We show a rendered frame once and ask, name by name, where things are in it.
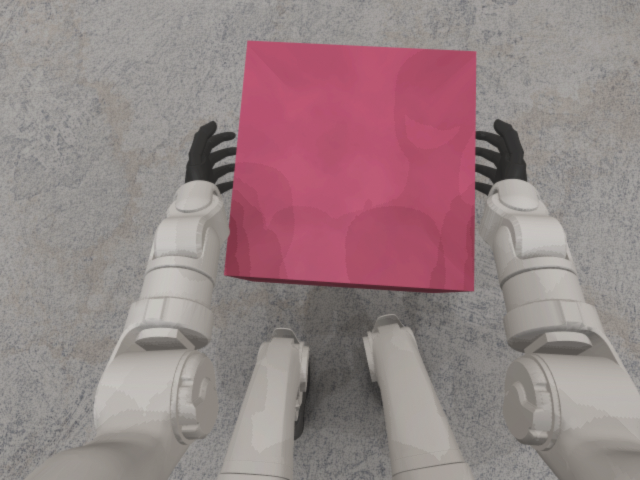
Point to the left robot forearm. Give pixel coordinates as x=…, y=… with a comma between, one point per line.
x=173, y=311

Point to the carton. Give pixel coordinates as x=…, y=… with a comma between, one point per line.
x=355, y=167

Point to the right robot hand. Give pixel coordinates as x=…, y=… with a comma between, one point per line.
x=509, y=162

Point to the left robot upper arm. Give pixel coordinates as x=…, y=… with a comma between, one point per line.
x=151, y=405

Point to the left robot thigh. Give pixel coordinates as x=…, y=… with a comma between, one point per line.
x=262, y=443

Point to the right robot thigh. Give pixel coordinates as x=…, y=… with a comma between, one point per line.
x=421, y=443

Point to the right robot forearm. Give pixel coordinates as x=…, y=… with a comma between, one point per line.
x=546, y=309

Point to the left robot hand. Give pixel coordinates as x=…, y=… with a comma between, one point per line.
x=201, y=161

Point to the right robot upper arm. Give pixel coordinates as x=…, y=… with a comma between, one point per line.
x=580, y=413

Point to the robot thigh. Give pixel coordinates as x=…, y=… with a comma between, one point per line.
x=421, y=443
x=262, y=443

